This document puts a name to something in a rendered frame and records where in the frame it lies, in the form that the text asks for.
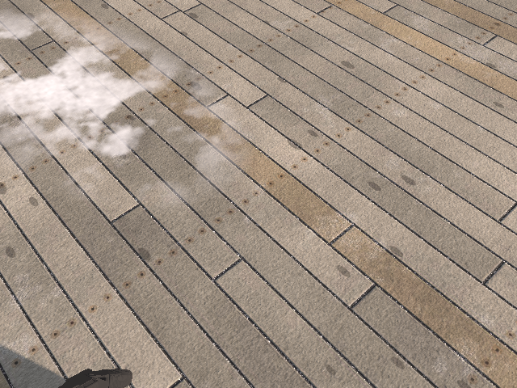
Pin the robot left hand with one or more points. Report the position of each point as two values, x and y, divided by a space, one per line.
105 378

